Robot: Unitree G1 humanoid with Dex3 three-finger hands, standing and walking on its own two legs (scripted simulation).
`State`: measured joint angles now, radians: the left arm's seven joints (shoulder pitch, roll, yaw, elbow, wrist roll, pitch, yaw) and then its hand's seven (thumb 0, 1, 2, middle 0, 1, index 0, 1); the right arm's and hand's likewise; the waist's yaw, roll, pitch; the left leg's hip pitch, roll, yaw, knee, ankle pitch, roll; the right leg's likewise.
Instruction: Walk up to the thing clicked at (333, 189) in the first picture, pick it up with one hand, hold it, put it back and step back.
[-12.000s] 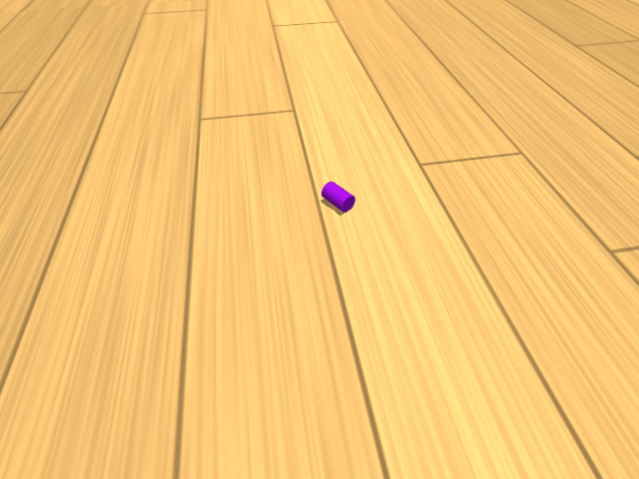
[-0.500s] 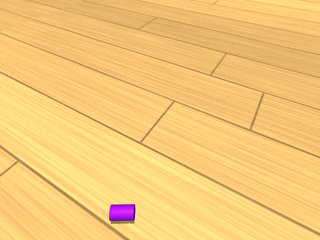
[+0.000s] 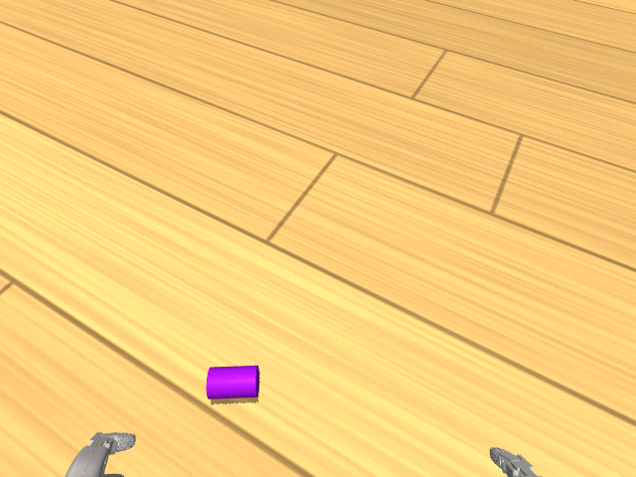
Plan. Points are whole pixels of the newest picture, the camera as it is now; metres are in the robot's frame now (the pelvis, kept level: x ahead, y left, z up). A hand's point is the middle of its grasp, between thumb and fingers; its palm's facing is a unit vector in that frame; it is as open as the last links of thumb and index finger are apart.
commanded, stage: rise first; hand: left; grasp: from above
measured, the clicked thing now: (233, 382) +0.45 +0.23 -0.71
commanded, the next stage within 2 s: none
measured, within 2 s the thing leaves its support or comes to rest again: neither
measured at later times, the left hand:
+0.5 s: hand out of the picture +0.14 +0.26 -0.20, palm faces -0.17 -0.88 -0.45, open 14.1 cm
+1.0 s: hand (164, 455) +0.22 +0.29 -0.36, palm faces -0.44 -0.54 -0.72, open 14.1 cm
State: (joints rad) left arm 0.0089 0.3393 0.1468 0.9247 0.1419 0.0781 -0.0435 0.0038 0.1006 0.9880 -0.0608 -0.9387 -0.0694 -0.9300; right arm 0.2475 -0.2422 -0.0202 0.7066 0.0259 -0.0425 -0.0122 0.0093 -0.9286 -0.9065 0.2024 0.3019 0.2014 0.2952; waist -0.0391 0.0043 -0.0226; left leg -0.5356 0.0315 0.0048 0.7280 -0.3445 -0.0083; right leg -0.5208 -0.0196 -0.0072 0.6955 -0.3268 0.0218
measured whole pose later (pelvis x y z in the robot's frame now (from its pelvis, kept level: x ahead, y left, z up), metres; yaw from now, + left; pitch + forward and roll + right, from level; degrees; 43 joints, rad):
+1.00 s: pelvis -0.05 +0.00 -0.22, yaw +0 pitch +32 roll -2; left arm -0.16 0.48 0.14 0.68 0.63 -0.09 0.04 0.00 -0.55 0.98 -0.10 -1.06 -0.09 -1.06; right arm 0.08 -0.30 -0.06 0.62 0.00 -0.19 0.03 0.01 -0.93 -0.91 0.20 0.30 0.20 0.30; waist -0.03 0.01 -0.18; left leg -1.67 0.02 -0.05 1.79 -0.68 -0.02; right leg -1.65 -0.02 -0.01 1.76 -0.68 0.02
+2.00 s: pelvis -0.08 +0.01 -0.40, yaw -5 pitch +34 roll -8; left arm -0.87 0.76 0.11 1.34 1.30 -0.32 0.33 0.00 -0.50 0.99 -0.09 -0.99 -0.09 -0.98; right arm 0.13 -0.26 0.00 0.74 -0.12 -0.01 0.13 0.00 -0.91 -0.90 0.20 0.30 0.20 0.29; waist -0.18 -0.01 -0.07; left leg -2.26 0.00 -0.12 2.34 -0.68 0.00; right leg -2.18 -0.01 -0.05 2.26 -0.67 0.05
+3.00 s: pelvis -0.08 +0.00 -0.41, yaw -7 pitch +36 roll -9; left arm -1.16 0.75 0.05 1.54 1.32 -0.12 0.41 0.00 -0.52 0.99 -0.08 -1.06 -0.09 -1.05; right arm 0.17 -0.28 0.09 0.70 -0.14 -0.03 0.13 0.00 -0.92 -0.90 0.20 0.30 0.20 0.29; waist -0.34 0.01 -0.04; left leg -2.32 0.01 -0.14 2.38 -0.70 -0.01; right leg -2.25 0.01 -0.06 2.28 -0.67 0.05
